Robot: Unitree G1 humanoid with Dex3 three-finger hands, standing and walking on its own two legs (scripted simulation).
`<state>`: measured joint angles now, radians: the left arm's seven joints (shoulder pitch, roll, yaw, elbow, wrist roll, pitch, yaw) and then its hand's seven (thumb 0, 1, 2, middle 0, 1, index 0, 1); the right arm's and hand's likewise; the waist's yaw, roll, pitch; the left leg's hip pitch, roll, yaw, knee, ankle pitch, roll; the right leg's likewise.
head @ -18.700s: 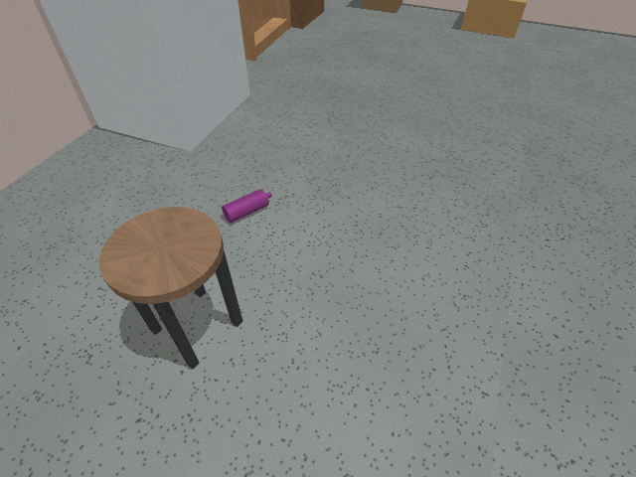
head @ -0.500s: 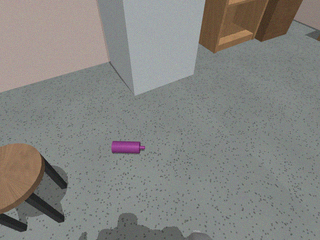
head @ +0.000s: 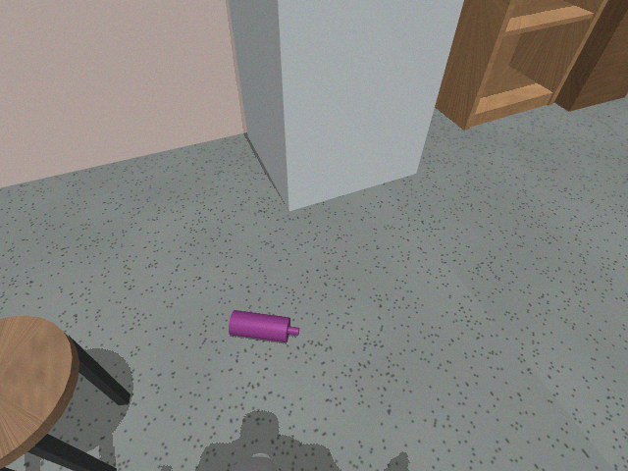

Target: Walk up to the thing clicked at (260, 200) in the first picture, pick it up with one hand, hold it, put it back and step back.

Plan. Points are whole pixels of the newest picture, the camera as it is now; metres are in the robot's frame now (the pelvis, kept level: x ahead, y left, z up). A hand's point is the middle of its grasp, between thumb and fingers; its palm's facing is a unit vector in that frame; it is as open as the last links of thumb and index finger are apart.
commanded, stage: walk up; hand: left
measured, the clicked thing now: (265, 326) +0.67 +0.21 -0.72
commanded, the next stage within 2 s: none
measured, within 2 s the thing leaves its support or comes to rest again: neither
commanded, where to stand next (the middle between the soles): +0.27 +0.01 m, yaw -1 degrees
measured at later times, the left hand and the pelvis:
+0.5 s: hand (134, 430) +0.20 +0.28 -0.13, palm faces -0.07 -0.89 -0.45, open 7.4 cm; pelvis +0.14 -0.01 +0.00, yaw -2 degrees
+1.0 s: hand (162, 393) +0.26 +0.27 -0.16, palm faces +0.00 -0.94 -0.33, open 7.4 cm; pelvis +0.18 +0.01 +0.00, yaw +0 degrees
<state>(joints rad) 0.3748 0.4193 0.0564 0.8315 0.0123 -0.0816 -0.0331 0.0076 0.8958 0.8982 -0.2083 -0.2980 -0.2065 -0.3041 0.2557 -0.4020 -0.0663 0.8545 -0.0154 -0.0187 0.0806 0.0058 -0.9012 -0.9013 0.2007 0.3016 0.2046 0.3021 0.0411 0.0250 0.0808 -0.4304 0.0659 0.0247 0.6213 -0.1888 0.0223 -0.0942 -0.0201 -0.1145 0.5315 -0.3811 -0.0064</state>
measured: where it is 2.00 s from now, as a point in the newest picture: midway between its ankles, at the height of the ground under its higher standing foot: outside the picture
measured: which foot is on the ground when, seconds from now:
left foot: up 0.00-0.00, down 0.02-0.50, up 0.52-0.86, down 0.88-1.00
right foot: down 0.00-0.06, up 0.08-0.46, down 0.48-1.00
